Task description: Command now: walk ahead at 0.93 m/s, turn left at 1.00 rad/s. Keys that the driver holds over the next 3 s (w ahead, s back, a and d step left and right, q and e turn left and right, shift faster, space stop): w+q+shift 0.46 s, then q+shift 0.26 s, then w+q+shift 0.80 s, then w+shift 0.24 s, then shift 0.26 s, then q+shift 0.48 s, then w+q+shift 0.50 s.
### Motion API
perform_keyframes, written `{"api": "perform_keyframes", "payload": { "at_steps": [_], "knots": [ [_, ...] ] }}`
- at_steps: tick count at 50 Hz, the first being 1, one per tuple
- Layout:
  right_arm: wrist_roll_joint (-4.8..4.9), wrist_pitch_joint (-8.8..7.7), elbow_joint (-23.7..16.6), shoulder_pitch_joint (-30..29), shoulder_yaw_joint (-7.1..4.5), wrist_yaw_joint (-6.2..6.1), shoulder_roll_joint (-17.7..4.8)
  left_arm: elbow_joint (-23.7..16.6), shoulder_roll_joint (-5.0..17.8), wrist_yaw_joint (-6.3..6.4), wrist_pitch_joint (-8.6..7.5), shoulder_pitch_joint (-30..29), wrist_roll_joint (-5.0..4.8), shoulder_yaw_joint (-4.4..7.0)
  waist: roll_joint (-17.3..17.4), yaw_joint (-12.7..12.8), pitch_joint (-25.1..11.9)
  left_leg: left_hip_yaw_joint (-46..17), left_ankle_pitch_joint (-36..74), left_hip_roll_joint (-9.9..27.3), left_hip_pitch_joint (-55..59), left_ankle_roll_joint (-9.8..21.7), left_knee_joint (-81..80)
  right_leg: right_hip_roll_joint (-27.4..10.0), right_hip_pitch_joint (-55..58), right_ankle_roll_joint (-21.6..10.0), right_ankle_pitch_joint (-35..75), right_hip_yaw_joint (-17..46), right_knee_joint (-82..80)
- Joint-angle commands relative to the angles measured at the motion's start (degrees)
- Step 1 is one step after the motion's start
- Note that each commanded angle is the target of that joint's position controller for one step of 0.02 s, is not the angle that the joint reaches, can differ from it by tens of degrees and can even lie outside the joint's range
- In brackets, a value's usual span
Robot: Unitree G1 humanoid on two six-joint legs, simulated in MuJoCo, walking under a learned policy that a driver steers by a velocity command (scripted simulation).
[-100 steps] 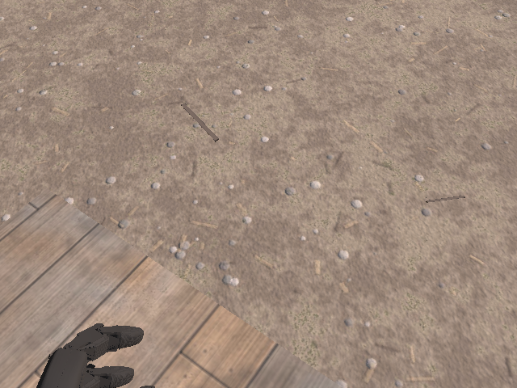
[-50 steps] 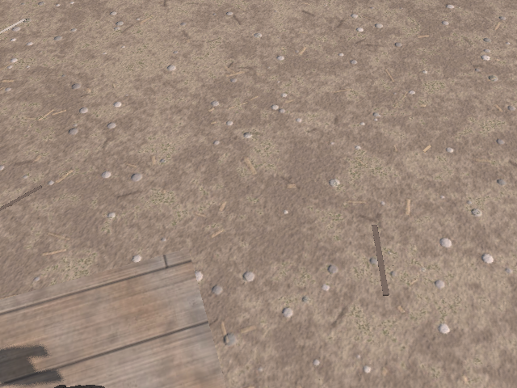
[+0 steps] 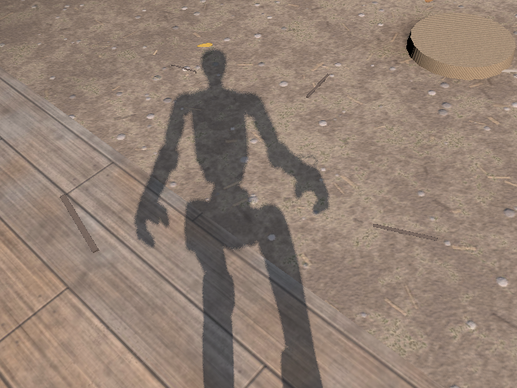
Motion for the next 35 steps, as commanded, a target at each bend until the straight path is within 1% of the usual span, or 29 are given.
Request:
{"api": "perform_keyframes", "payload": {
  "at_steps": [1,6,7,8,9,10,11,12,13,14,15,16,17,18,19,20,21,23,24,25,27,28,29,30,31,32,33,34,35],
  "knots": [
    [0.06,-0.10,-5.4,-7.0,0.63,1.15,-0.4,0.3,3.2,-0.48,-1.85,5.3,-0.37,0.43,-9.5,0.9,5.8,-1.7,5.3,3.6,-16.9,0.3,2.7,-13.9,8.6,0.7,11.8,8.4,-12.8],
    [-0.13,-0.09,-8.9,-19.4,2.46,2.33,1.3,4.4,3.4,0.26,-2.53,9.9,0.06,-0.04,-7.4,1.5,11.6,9.5,6.2,1.7,-13.7,2.0,-14.7,-11.2,8.3,1.7,35.1,-4.4,-15.8],
    [0.23,-0.04,-8.6,-18.7,2.94,2.49,2.2,4.3,4.5,0.56,-2.56,8.9,0.13,0.03,-7.9,0.2,10.3,11.1,6.2,0.7,-8.0,3.5,-18.6,-11.1,7.3,2.5,45.9,-7.0,-14.8],
    [0.19,-0.15,-8.7,-18.6,3.14,2.35,2.3,4.4,6.1,0.89,-2.53,8.7,0.10,0.14,-8.5,-1.1,10.1,14.0,5.1,-1.3,-3.3,4.9,-22.5,-11.6,7.3,2.8,63.4,-8.7,-11.9],
    [0.10,-0.09,-7.9,-17.1,2.94,1.92,1.4,4.7,7.8,1.46,-2.15,9.4,-0.10,0.50,-9.3,-2.7,8.0,16.3,3.8,-4.0,1.2,5.9,-24.3,-12.3,9.4,2.7,78.0,-9.2,-8.1],
    [0.01,-0.04,-6.4,-12.6,2.43,1.28,-0.1,4.9,9.9,2.04,-1.51,8.8,-0.27,1.01,-11.2,-5.8,5.1,15.8,2.3,-5.4,7.0,6.7,-25.9,-13.6,10.5,2.5,85.5,-9.0,-2.4],
    [0.28,-0.10,-3.7,-3.7,1.25,0.58,-2.8,4.2,11.7,2.41,-0.58,6.6,-0.13,1.50,-12.1,-10.7,0.2,14.4,0.4,-6.9,16.2,8.0,-26.6,-15.0,10.2,1.7,89.5,-8.1,7.7],
    [0.47,-0.40,0.3,9.4,-0.34,-0.36,-5.7,3.0,12.7,2.29,0.15,3.0,0.02,1.74,-12.9,-16.5,-5.3,10.8,-1.0,-7.4,30.1,10.1,-28.3,-16.2,4.9,0.3,88.1,-6.5,22.4],
    [1.57,-0.57,4.0,18.9,-2.53,-1.67,-8.2,1.0,12.4,1.47,0.40,-0.1,-0.47,1.88,-6.7,-20.0,-10.4,5.5,0.5,-7.3,47.7,12.1,-35.9,-11.8,-7.4,0.2,64.4,-6.7,43.4],
    [1.87,-0.23,3.4,12.0,-3.27,-3.08,-11.2,-0.4,4.1,-0.24,-0.09,2.3,0.99,-0.20,4.1,-10.5,-6.0,-10.7,-5.0,3.5,53.3,13.9,-35.4,-3.3,-27.3,0.4,-5.7,-4.4,62.0],
    [-0.03,0.63,0.2,10.9,-4.22,-3.14,-16.4,-7.3,5.8,0.12,-1.07,1.6,-0.41,-0.10,5.4,-8.8,-15.7,-40.4,-9.1,13.4,64.5,25.0,-45.5,1.8,-41.7,2.3,-10.2,6.2,74.0],
    [0.05,0.71,1.5,14.0,-4.35,-3.88,-13.9,-8.6,8.1,-0.03,-2.46,-4.4,-0.22,-0.10,-4.2,-10.8,-11.5,-44.1,-13.9,14.1,59.4,22.8,-54.8,-1.5,-45.8,1.9,-4.3,12.3,69.4],
    [0.45,0.06,3.2,12.9,-3.86,-4.44,-11.7,-9.0,7.6,-0.08,-3.04,-5.5,-0.28,-0.58,-6.9,-7.8,-2.4,-40.4,-10.6,13.0,50.1,20.9,-57.8,-3.7,-45.1,1.6,-2.2,12.6,62.5],
    [0.22,-0.92,3.5,10.4,-3.40,-4.70,-10.1,-7.8,7.2,0.13,-2.73,-5.5,0.48,-0.76,-10.2,-4.5,2.8,-34.8,-3.7,10.1,41.0,18.9,-58.3,-5.3,-41.3,2.0,-2.5,11.9,58.2],
    [0.47,-1.87,3.2,8.0,-2.67,-5.05,-8.8,-6.9,6.8,0.13,-1.67,-3.5,1.72,-0.97,-11.1,-1.4,4.1,-29.3,1.8,7.0,34.6,17.8,-57.8,-6.4,-37.0,2.9,-3.6,12.2,55.3],
    [1.01,-2.81,3.2,7.1,-1.83,-5.15,-7.1,-6.5,6.3,-0.10,-0.38,-1.9,2.59,-1.16,-9.8,0.6,5.1,-26.1,6.8,4.9,28.4,17.7,-57.4,-7.5,-33.7,3.9,-5.1,12.0,52.3],
    [1.42,-3.62,3.4,6.9,-1.38,-4.94,-6.3,-7.2,5.7,-0.37,0.62,-2.9,2.77,-1.29,-8.3,1.4,5.4,-24.9,5.2,3.5,23.4,17.6,-58.7,-8.1,-31.6,5.0,-6.8,11.5,48.1],
    [1.45,-4.78,3.6,6.6,-1.45,-4.59,-6.7,-10.6,4.2,-1.04,1.16,-11.1,2.35,-2.03,-6.7,0.1,8.4,-21.6,5.4,-0.2,14.6,16.2,-61.9,-8.1,-28.5,6.0,-1.4,8.6,37.4],
    [1.33,-5.00,4.0,7.6,-1.55,-4.53,-6.8,-12.3,3.0,-1.36,0.89,-15.2,1.73,-2.59,-6.4,-0.9,10.2,-20.1,15.8,-1.7,12.1,14.7,-60.8,-7.0,-26.3,6.0,5.1,7.2,31.5],
    [1.28,-4.88,4.6,8.4,-1.86,-4.35,-7.1,-13.2,1.7,-1.55,0.54,-17.1,1.11,-3.18,-5.6,-1.9,9.6,-18.1,25.4,-3.2,10.7,12.8,-59.2,-5.1,-22.1,5.4,12.5,6.1,25.4],
    [2.09,-4.19,6.5,12.0,-2.49,-3.87,-7.9,-13.3,0.7,-1.43,0.07,-18.2,0.31,-3.67,-4.0,-4.5,6.1,-16.2,39.9,-4.6,14.0,8.5,-54.0,-0.4,-14.9,3.1,22.3,4.0,16.5],
    [2.40,-3.83,7.3,13.5,-2.69,-3.85,-8.2,-13.3,1.2,-1.14,-0.04,-18.2,-0.02,-3.60,-3.0,-5.5,4.0,-16.8,43.7,-4.7,16.5,6.7,-51.1,1.8,-11.7,2.2,24.4,4.0,13.6],
    [2.56,-3.68,7.5,13.8,-2.84,-4.10,-8.5,-13.0,2.7,-0.52,-0.11,-16.1,0.00,-3.10,-2.1,-4.9,1.3,-18.1,47.7,-5.3,18.7,4.6,-46.2,3.8,-6.8,1.6,24.4,5.0,10.6],
    [7.16,-3.70,6.5,15.2,-1.81,-5.41,-2.9,-16.5,5.0,0.62,-2.92,-21.2,-2.26,-0.97,-7.7,-4.4,-0.8,-25.3,36.2,-4.8,16.8,1.4,-40.6,5.3,0.8,2.6,24.9,10.6,3.9],
    [6.24,-3.62,5.9,11.1,-2.10,-5.50,-6.5,-15.4,7.8,1.46,-3.70,-14.3,-3.11,0.50,-6.0,2.1,-5.2,-24.0,35.1,-5.1,18.3,0.0,-33.0,3.9,7.9,2.5,31.0,9.7,0.7],
    [4.51,-3.30,4.3,8.0,-1.83,-5.45,-5.2,-12.5,9.2,2.14,-3.66,-2.4,-2.46,1.20,-2.8,7.2,-12.8,-19.6,20.1,-8.1,14.7,-3.2,-18.2,-3.2,21.5,-0.4,37.1,13.9,5.3],
    [1.31,-2.51,1.6,8.9,0.41,-5.72,2.3,-10.6,10.9,2.51,-2.91,7.0,-1.10,0.86,-11.1,7.1,-20.7,-13.1,-29.7,-12.4,5.1,-5.6,1.7,-18.8,34.2,-3.8,68.3,25.6,15.7],
    [4.04,-2.36,0.3,20.1,-0.08,-5.30,-1.9,-10.9,10.2,1.33,-2.30,7.0,1.48,0.55,-22.1,2.1,-32.5,-15.0,-30.8,-10.4,-0.1,-7.8,17.4,-32.7,39.9,-13.5,70.0,44.4,12.5],
    [5.17,-1.12,-0.4,18.6,-0.74,-5.12,-5.6,-13.2,10.5,1.55,-1.11,-1.8,0.62,1.73,-20.1,0.7,-30.0,-11.4,-22.7,-3.7,-2.3,-9.4,20.3,-30.9,33.5,-16.2,46.1,45.8,6.9]
  ]
}}
Next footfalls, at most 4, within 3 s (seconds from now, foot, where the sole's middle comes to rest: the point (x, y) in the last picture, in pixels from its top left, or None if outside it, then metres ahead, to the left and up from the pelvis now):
0.28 left None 0.37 0.08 -0.77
0.64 right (251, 277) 0.82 0.13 -0.77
1.16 left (124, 306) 0.72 0.49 -0.77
1.56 right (24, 235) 0.97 0.88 -0.77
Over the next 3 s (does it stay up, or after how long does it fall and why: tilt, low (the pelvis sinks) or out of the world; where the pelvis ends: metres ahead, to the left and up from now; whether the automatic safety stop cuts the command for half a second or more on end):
stays up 0.63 1.33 -0.02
